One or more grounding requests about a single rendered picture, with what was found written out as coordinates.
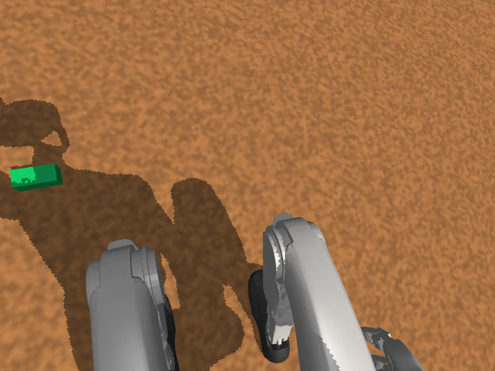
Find right robot hand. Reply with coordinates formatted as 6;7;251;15
361;327;424;371

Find right robot foot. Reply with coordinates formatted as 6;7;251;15
248;270;290;363

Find small box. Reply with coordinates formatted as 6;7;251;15
10;163;63;192

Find left robot foot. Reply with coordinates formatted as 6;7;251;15
163;295;179;371

